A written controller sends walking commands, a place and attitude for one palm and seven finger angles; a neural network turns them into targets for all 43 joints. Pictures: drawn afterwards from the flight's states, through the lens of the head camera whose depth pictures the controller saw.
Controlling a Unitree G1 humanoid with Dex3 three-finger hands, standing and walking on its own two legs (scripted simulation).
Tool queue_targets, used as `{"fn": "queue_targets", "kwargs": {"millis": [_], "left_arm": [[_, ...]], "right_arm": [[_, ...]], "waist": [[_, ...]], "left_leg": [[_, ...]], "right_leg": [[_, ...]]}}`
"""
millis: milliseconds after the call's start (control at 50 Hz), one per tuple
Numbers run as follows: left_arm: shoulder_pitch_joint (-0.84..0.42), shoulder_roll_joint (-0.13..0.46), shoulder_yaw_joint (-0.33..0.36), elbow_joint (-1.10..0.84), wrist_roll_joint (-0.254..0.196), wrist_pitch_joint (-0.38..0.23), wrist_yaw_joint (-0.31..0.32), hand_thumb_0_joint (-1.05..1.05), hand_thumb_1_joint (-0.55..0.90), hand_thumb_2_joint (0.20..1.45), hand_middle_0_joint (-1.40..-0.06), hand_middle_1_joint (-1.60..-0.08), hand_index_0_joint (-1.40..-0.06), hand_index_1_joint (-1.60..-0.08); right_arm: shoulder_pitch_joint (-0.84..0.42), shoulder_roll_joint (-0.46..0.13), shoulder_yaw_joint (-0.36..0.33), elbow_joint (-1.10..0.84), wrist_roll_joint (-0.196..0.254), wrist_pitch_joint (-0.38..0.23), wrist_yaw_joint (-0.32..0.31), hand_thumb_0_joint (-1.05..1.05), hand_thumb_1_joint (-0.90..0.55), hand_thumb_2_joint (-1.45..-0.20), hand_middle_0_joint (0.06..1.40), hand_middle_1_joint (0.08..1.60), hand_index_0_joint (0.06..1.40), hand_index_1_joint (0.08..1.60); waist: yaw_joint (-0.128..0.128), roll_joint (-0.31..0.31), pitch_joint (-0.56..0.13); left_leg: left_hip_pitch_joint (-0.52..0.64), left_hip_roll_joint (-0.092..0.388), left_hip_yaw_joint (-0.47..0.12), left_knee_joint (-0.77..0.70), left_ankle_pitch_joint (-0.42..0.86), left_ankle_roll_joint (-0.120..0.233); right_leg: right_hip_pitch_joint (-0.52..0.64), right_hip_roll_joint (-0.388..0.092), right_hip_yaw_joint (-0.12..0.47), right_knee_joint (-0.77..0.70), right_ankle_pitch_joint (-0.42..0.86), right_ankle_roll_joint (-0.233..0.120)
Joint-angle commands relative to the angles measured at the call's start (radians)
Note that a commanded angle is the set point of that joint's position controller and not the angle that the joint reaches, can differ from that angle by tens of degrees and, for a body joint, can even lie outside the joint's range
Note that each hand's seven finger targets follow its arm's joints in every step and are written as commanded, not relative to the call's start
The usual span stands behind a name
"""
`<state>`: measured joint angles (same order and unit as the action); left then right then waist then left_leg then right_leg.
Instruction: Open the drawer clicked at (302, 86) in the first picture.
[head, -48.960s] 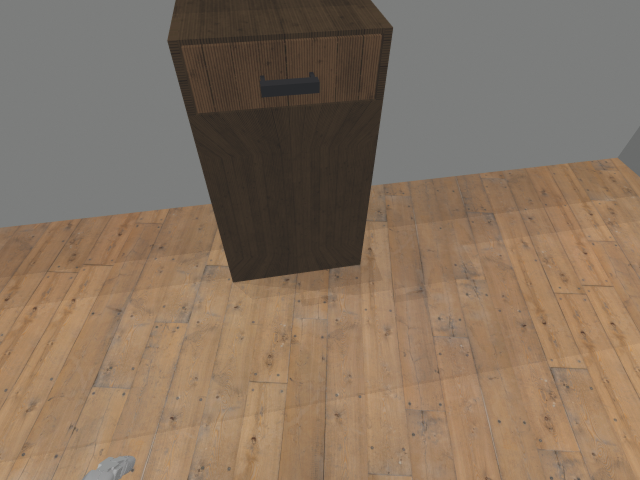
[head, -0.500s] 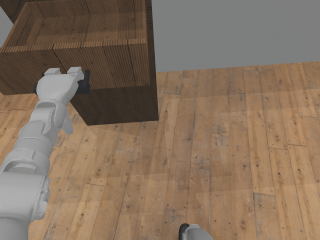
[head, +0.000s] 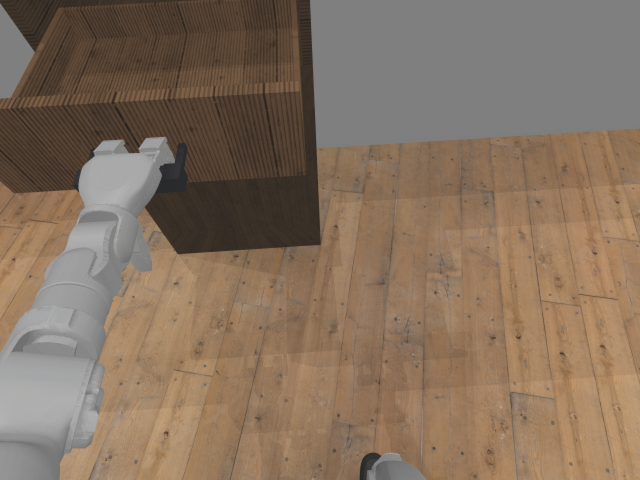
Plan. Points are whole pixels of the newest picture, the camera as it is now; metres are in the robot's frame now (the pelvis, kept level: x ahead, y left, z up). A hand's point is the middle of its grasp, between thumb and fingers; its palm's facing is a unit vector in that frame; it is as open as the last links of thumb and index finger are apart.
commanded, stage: close the thumb around the handle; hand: left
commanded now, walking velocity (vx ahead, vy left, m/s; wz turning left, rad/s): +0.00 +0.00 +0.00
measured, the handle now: (135, 166) +0.51 +0.26 +0.06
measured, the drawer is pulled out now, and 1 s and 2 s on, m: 0.29 0.29 0.29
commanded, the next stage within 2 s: pull the drawer open in 0.70 s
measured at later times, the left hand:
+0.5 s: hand (136, 206) +0.46 +0.25 +0.04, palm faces -0.04 +0.01 -1.00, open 7.5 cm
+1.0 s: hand (136, 206) +0.46 +0.25 +0.04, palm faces -0.04 +0.01 -1.00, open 6.2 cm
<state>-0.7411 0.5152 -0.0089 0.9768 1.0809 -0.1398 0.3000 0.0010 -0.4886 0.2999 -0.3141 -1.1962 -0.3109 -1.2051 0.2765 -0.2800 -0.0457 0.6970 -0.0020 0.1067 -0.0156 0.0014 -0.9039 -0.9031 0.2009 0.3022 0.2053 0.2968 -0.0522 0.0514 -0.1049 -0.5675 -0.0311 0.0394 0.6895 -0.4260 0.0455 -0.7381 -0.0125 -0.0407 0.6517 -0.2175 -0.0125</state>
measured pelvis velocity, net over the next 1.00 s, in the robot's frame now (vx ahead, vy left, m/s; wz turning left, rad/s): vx -0.01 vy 0.00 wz -0.01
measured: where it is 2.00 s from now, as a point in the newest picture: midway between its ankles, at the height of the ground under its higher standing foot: outside the picture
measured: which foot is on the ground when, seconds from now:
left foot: down 0.00-1.00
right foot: down 0.00-1.00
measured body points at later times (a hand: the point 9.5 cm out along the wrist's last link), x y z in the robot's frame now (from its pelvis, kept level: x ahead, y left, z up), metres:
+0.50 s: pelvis +0.00 +0.00 +0.00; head +0.10 -0.01 +0.44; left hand +0.45 +0.25 +0.09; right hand +0.06 -0.27 -0.14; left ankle -0.07 +0.09 -0.71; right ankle +0.05 -0.11 -0.71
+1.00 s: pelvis -0.01 +0.00 +0.00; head +0.09 -0.02 +0.44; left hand +0.45 +0.25 +0.09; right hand +0.05 -0.28 -0.14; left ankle -0.07 +0.09 -0.71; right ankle +0.05 -0.11 -0.71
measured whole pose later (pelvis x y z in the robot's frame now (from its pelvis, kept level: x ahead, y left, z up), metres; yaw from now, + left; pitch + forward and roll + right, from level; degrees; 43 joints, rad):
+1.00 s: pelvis -0.01 +0.00 +0.00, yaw -1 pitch +17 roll +0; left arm -0.74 0.55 0.00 0.97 1.08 -0.14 0.29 0.00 0.65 0.78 -0.36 -1.35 -0.34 -1.35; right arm 0.28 -0.29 -0.04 0.68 0.00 0.11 -0.02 0.00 -0.90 -0.90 0.20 0.30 0.21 0.30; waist -0.06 0.04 -0.10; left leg -0.58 -0.03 0.05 0.71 -0.43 0.05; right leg -0.76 -0.01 -0.03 0.66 -0.21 -0.01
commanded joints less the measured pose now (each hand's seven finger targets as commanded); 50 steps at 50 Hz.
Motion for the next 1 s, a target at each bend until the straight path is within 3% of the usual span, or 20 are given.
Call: {"fn": "queue_targets", "kwargs": {"millis": [0, 60, 80, 140, 260, 340, 420, 440, 460, 480, 560, 640, 680, 740, 780, 800, 820, 860, 940, 980], "left_arm": [[-0.378, 0.295, 0.09, -0.19, -0.01, -0.012, 0.039, 0.0, -0.444, 0.324, -0.304, -1.206, -0.304, -1.206], [-0.357, 0.275, 0.087, -0.215, -0.013, -0.023, 0.041, 0.0, -0.276, 0.396, -0.316, -1.224, -0.316, -1.224], [-0.347, 0.259, 0.079, -0.207, -0.014, -0.021, 0.042, 0.0, -0.22, 0.42, -0.32, -1.23, -0.32, -1.23], [-0.39, 0.248, 0.061, -0.207, -0.012, -0.019, 0.046, 0.0, -0.052, 0.492, -0.332, -1.248, -0.332, -1.248], [-0.38, 0.242, 0.065, -0.208, -0.009, -0.006, 0.052, 0.0, 0.284, 0.636, -0.356, -1.284, -0.356, -1.284], [-0.395, 0.202, 0.027, -0.181, -0.008, 0.003, 0.046, 0.0, 0.508, 0.732, -0.372, -1.308, -0.372, -1.308], [-0.394, 0.243, 0.062, -0.19, -0.01, 0.003, 0.042, 0.0, 0.732, 0.828, -0.388, -1.332, -0.388, -1.332], [-0.401, 0.219, 0.039, -0.19, -0.008, 0.0, 0.04, 0.0, 0.788, 0.852, -0.392, -1.338, -0.392, -1.338], [-0.379, 0.244, 0.065, -0.184, -0.011, -0.002, 0.039, 0.0, 0.844, 0.876, -0.396, -1.344, -0.396, -1.344], [-0.375, 0.241, 0.057, -0.171, -0.009, -0.001, 0.037, 0.0, 0.9, 0.9, -0.4, -1.35, -0.4, -1.35], [-0.387, 0.256, 0.057, -0.137, -0.01, 0.0, 0.033, 0.0, 0.9, 0.9, -0.4, -1.35, -0.4, -1.35], [-0.408, 0.32, 0.089, -0.137, -0.002, -0.001, 0.036, 0.0, 0.9, 0.9, -0.4, -1.35, -0.4, -1.35], [-0.422, 0.298, 0.067, -0.117, -0.001, 0.008, 0.035, 0.0, 0.9, 0.9, -0.4, -1.35, -0.4, -1.35], [-0.421, 0.345, 0.095, -0.089, -0.002, 0.014, 0.035, 0.0, 0.9, 0.9, -0.4, -1.35, -0.4, -1.35], [-0.468, 0.315, 0.065, -0.107, 0.003, 0.013, 0.037, 0.0, 0.9, 0.9, -0.4, -1.35, -0.4, -1.35], [-0.443, 0.294, 0.053, -0.093, 0.001, 0.013, 0.035, 0.0, 0.9, 0.9, -0.4, -1.35, -0.4, -1.35], [-0.423, 0.32, 0.087, -0.111, -0.005, 0.006, 0.035, 0.0, 0.9, 0.9, -0.4, -1.35, -0.4, -1.35], [-0.379, 0.321, 0.09, -0.127, -0.011, 0.003, 0.028, 0.0, 0.9, 0.9, -0.4, -1.35, -0.4, -1.35], [-0.294, 0.296, 0.088, -0.156, -0.027, -0.011, 0.013, 0.0, 0.9, 0.9, -0.4, -1.35, -0.4, -1.35], [-0.203, 0.296, 0.111, -0.175, -0.037, -0.014, 0.01, 0.0, 0.9, 0.9, -0.4, -1.35, -0.4, -1.35]], "right_arm": [[0.099, -0.148, -0.051, -0.065, -0.006, -0.013, -0.016, 0.0, -0.9, -0.9, 0.2, 0.3, 0.2, 0.3], [0.104, -0.144, -0.056, -0.065, -0.009, -0.013, -0.011, 0.0, -0.9, -0.9, 0.2, 0.3, 0.2, 0.3], [0.104, -0.143, -0.058, -0.064, -0.009, -0.013, -0.01, 0.0, -0.9, -0.9, 0.2, 0.3, 0.2, 0.3], [0.104, -0.145, -0.058, -0.061, -0.007, -0.011, -0.01, 0.0, -0.9, -0.9, 0.2, 0.3, 0.2, 0.3], [0.108, -0.142, -0.061, -0.057, -0.01, -0.009, -0.006, 0.0, -0.9, -0.9, 0.2, 0.3, 0.2, 0.3], [0.106, -0.14, -0.06, -0.055, -0.007, -0.007, -0.006, 0.0, -0.9, -0.9, 0.2, 0.3, 0.2, 0.3], [0.104, -0.146, -0.058, -0.058, -0.009, -0.005, -0.008, 0.0, -0.9, -0.9, 0.2, 0.3, 0.2, 0.3], [0.103, -0.139, -0.058, -0.059, -0.009, -0.007, -0.008, 0.0, -0.9, -0.9, 0.2, 0.3, 0.2, 0.3], [0.107, -0.143, -0.057, -0.056, -0.008, -0.006, -0.008, 0.0, -0.9, -0.9, 0.2, 0.3, 0.2, 0.3], [0.101, -0.143, -0.056, -0.057, -0.009, -0.007, -0.009, 0.0, -0.9, -0.9, 0.2, 0.3, 0.2, 0.3], [0.099, -0.147, -0.05, -0.058, -0.004, -0.008, -0.013, 0.0, -0.9, -0.9, 0.2, 0.3, 0.2, 0.3], [0.102, -0.151, -0.046, -0.062, -0.005, -0.01, -0.019, 0.0, -0.9, -0.9, 0.2, 0.3, 0.2, 0.3], [0.106, -0.151, -0.044, -0.059, -0.003, -0.014, -0.02, 0.0, -0.9, -0.9, 0.2, 0.3, 0.2, 0.3], [0.104, -0.158, -0.039, -0.058, -0.002, -0.013, -0.023, 0.0, -0.9, -0.9, 0.2, 0.3, 0.2, 0.3], [0.112, -0.154, -0.041, -0.06, 0.0, -0.019, -0.026, 0.0, -0.9, -0.9, 0.2, 0.3, 0.2, 0.3], [0.112, -0.151, -0.043, -0.062, -0.001, -0.021, -0.024, 0.0, -0.9, -0.9, 0.2, 0.3, 0.2, 0.3], [0.11, -0.155, -0.044, -0.065, -0.003, -0.02, -0.023, 0.0, -0.9, -0.9, 0.2, 0.3, 0.2, 0.3], [0.104, -0.151, -0.042, -0.076, -0.002, -0.017, -0.023, 0.0, -0.9, -0.9, 0.2, 0.3, 0.2, 0.3], [0.084, -0.148, -0.044, -0.095, 0.004, -0.016, -0.022, 0.0, -0.9, -0.9, 0.2, 0.3, 0.2, 0.3], [0.073, -0.148, -0.046, -0.101, 0.006, -0.015, -0.019, 0.0, -0.9, -0.9, 0.2, 0.3, 0.2, 0.3]], "waist": [[0.007, -0.013, -0.427], [0.015, 0.015, -0.456], [0.007, -0.012, -0.442], [-0.008, -0.017, -0.413], [0.001, 0.005, -0.447], [-0.014, 0.004, -0.396], [-0.001, -0.027, -0.444], [-0.008, -0.014, -0.419], [0.005, -0.028, -0.43], [-0.001, -0.026, -0.407], [-0.01, -0.041, -0.368], [-0.005, -0.039, -0.408], [-0.016, -0.039, -0.381], [-0.013, -0.051, -0.371], [-0.028, -0.033, -0.384], [-0.021, -0.025, -0.382], [-0.008, -0.039, -0.418], [0.009, -0.029, -0.44], [0.026, -0.026, -0.412], [0.05, -0.042, -0.414]], "left_leg": [[0.039, -0.001, -0.04, -0.07, 0.487, -0.028], [0.081, 0.005, -0.049, -0.057, 0.581, -0.041], [0.082, 0.007, -0.049, -0.052, 0.591, -0.04], [0.07, 0.006, -0.054, -0.058, 0.551, -0.042], [0.101, 0.005, -0.055, -0.049, 0.599, -0.046], [0.095, 0.007, -0.06, -0.058, 0.568, -0.051], [0.079, 0.001, -0.056, -0.059, 0.557, -0.043], [0.079, 0.003, -0.053, -0.062, 0.546, -0.042], [0.064, 0.001, -0.052, -0.063, 0.539, -0.041], [0.054, 0.0, -0.046, -0.065, 0.52, -0.037], [0.013, -0.006, -0.039, -0.075, 0.418, -0.026], [-0.016, -0.011, -0.033, -0.071, 0.394, -0.019], [-0.019, -0.01, -0.034, -0.073, 0.374, -0.021], [-0.048, -0.012, -0.033, -0.07, 0.339, -0.017], [-0.028, -0.012, -0.037, -0.067, 0.334, -0.018], [-0.024, -0.012, -0.034, -0.068, 0.341, -0.019], [-0.021, -0.012, -0.035, -0.064, 0.369, -0.018], [-0.02, -0.011, -0.027, -0.065, 0.381, -0.018], [-0.031, -0.007, -0.023, -0.08, 0.373, -0.016], [-0.025, -0.003, -0.022, -0.087, 0.394, -0.016]], "right_leg": [[0.43, 0.022, 0.037, 0.001, 0.301, -0.024], [0.416, 0.024, 0.033, 0.01, 0.322, -0.025], [0.408, 0.025, 0.03, 0.007, 0.329, -0.023], [0.387, 0.026, 0.027, 0.002, 0.303, -0.022], [0.394, 0.027, 0.027, 0.005, 0.32, -0.024], [0.361, 0.029, 0.019, -0.005, 0.283, -0.025], [0.412, 0.028, 0.026, 0.001, 0.307, -0.027], [0.4, 0.027, 0.027, -0.005, 0.302, -0.025], [0.419, 0.026, 0.03, -0.001, 0.306, -0.026], [0.415, 0.026, 0.03, -0.004, 0.305, -0.025], [0.406, 0.024, 0.034, -0.012, 0.26, -0.025], [0.441, 0.02, 0.045, 0.0, 0.271, -0.023], [0.414, 0.021, 0.041, -0.006, 0.249, -0.022], [0.415, 0.018, 0.046, -0.004, 0.227, -0.02], [0.39, 0.02, 0.041, -0.004, 0.211, -0.021], [0.392, 0.019, 0.041, -0.006, 0.213, -0.022], [0.421, 0.02, 0.044, 0.001, 0.24, -0.024], [0.45, 0.018, 0.051, 0.005, 0.266, -0.022], [0.468, 0.017, 0.052, -0.002, 0.265, -0.024], [0.487, 0.019, 0.053, -0.003, 0.276, -0.026]]}}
